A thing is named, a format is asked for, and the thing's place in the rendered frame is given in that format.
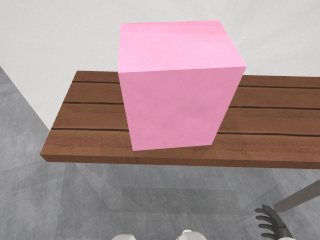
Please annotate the robot right hand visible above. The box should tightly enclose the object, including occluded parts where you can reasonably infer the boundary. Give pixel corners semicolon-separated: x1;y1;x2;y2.
254;204;293;240

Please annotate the carton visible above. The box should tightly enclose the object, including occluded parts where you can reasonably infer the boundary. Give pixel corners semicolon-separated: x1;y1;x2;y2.
118;20;247;151

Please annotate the table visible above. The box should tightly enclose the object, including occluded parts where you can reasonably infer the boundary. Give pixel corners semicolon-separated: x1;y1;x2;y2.
40;70;320;213

